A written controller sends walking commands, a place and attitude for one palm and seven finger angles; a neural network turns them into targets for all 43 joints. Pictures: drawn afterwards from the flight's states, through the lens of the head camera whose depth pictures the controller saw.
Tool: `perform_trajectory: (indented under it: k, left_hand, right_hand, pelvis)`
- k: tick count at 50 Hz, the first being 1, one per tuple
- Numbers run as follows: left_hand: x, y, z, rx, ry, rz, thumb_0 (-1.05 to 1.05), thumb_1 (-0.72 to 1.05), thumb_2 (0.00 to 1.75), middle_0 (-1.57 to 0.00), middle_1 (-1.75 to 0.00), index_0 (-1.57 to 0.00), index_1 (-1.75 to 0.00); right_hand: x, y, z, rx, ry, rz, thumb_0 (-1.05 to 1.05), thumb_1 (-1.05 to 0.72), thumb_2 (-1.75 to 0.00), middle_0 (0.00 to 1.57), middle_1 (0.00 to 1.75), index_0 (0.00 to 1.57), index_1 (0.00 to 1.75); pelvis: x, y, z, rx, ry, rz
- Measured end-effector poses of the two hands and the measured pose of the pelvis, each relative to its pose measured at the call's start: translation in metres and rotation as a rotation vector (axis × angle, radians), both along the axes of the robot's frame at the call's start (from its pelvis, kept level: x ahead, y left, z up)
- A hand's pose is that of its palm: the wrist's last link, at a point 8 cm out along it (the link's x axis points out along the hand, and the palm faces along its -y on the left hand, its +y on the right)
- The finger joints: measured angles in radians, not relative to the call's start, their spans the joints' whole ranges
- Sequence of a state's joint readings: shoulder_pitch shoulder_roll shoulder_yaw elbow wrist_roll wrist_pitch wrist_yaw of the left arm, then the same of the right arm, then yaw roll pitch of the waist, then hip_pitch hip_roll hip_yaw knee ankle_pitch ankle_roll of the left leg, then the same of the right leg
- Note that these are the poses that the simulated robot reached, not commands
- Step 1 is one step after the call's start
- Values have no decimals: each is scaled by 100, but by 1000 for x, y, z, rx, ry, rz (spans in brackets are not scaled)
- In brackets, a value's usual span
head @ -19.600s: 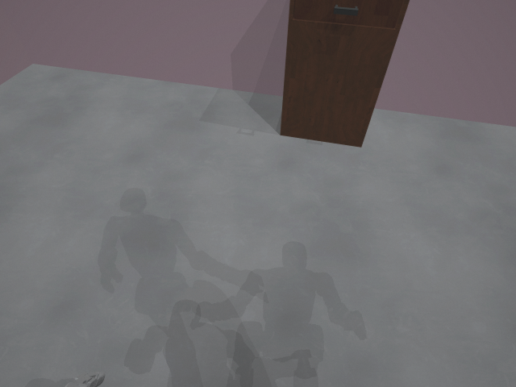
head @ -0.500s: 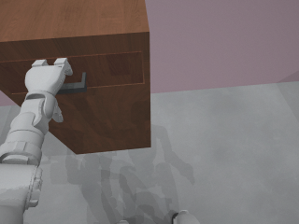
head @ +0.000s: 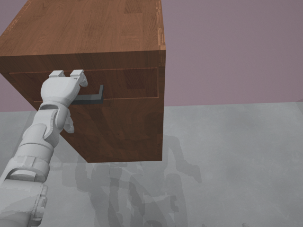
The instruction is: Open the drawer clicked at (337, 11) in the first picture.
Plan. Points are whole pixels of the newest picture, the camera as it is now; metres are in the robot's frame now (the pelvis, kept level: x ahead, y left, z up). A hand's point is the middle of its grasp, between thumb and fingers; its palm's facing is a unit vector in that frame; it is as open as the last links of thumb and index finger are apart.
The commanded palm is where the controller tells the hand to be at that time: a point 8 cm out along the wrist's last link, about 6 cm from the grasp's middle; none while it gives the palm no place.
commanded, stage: re-aim the fingers above the handle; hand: left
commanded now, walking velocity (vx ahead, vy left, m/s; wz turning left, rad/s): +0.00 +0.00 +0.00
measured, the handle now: (87, 94) +0.51 +0.23 +0.01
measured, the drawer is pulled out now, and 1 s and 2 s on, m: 0.00 0.00 0.00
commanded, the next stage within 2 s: lower the fingers behind the handle in 1.94 s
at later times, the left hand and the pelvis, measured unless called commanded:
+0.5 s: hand (71, 99) +0.43 +0.24 +0.07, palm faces +0.00 +0.02 -1.00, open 13.8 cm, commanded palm +0.41 +0.25 +0.12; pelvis -0.02 -0.01 +0.00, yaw -1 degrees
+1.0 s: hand (65, 97) +0.45 +0.27 +0.06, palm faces -0.05 +0.03 -1.00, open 13.8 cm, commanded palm +0.42 +0.27 +0.12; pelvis -0.02 +0.00 +0.00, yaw -2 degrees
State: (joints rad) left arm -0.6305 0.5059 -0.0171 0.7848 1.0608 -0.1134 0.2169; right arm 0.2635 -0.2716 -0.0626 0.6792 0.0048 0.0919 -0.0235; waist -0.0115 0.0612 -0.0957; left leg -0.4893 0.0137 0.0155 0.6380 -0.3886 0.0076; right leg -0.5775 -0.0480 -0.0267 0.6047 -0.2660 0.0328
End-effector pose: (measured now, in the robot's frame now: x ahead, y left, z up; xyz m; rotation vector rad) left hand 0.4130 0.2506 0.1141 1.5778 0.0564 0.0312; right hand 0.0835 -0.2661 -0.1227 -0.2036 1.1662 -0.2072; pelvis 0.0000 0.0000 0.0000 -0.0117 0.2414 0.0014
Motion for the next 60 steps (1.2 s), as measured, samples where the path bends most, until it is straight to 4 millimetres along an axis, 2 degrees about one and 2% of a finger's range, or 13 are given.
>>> perform_trajectory:
  k: [8, 19, 27, 34, 40, 52, 60]
  left_hand:
    - [3, 0, 7, 16, -3, 36, 0, -49, 30, -32, -120, -32, -120]
    - [1, -15, 7, 10, 7, -9, 0, -49, 30, -32, -120, -32, -120]
    - [-3, -6, 11, 24, -13, 32, 0, -49, 30, -32, -120, -32, -120]
    - [-3, -6, 7, 30, 24, 22, 0, -49, 30, -32, -120, -32, -120]
    - [6, -9, 4, 17, 17, -4, 0, -49, 30, -32, -120, -32, -120]
    - [16, 17, -1, 24, 52, 57, 0, -49, 30, -32, -120, -32, -120]
    - [15, 16, -7, -11, 30, -10, 0, -49, 30, -32, -120, -32, -120]
  right_hand:
    - [-10, -3, -2, 1, 14, -11, 0, -91, -90, 20, 30, 20, 30]
    - [-39, -10, -3, -4, 41, -51, 1, -91, -90, 20, 30, 20, 30]
    - [-53, -14, -4, -6, 51, -66, 1, -91, -90, 20, 30, 20, 30]
    - [-58, -16, -1, -23, 46, -65, 1, -91, -90, 20, 30, 20, 30]
    - [-61, -16, 1, -42, 47, -62, 1, -91, -90, 20, 30, 20, 30]
    - [-73, -10, -2, -39, 100, -87, 0, -91, -90, 20, 30, 20, 30]
    - [-70, -5, -1, -45, 125, -79, 0, -91, -90, 20, 30, 20, 30]
  pelvis:
    - [-4, -4, 0, 3, -4, 0]
    - [-11, -6, 1, 11, -17, -16]
    - [-18, -8, 1, 14, -17, -24]
    - [-22, -8, 1, 13, -19, -16]
    - [-24, -6, -1, 13, -3, -17]
    - [-18, 0, -4, 8, 26, -30]
    - [-11, 5, -5, -1, 34, -21]
